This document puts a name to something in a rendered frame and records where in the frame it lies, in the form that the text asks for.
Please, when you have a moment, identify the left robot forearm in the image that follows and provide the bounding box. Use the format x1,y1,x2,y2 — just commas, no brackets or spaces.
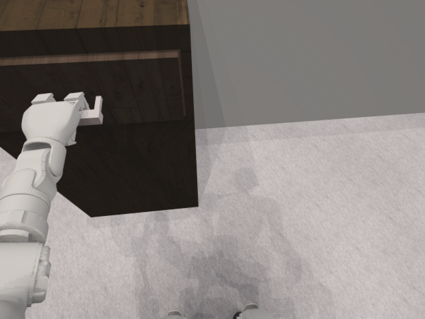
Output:
0,138,66,246

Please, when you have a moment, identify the robot shin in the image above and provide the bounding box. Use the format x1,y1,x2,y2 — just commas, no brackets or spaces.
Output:
241,304,258,313
168,310,182,316

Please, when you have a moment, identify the robot right shin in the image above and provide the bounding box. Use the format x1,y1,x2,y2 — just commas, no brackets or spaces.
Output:
241,304,258,313

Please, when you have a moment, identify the drawer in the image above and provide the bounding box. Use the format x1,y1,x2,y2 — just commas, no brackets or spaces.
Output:
0,50,184,132

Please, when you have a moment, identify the robot left shin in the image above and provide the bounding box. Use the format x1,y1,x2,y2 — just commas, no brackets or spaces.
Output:
168,310,182,316

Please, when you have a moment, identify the robot left hand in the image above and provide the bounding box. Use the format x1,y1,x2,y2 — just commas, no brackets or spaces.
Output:
21,92,90,146

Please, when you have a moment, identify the left robot upper arm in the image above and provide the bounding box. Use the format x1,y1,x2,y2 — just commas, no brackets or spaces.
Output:
0,243,51,319

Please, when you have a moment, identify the handle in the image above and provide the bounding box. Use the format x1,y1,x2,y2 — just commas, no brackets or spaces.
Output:
78,96,103,126

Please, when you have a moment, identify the cabinet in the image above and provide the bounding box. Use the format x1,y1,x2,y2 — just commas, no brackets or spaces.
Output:
0,0,199,217

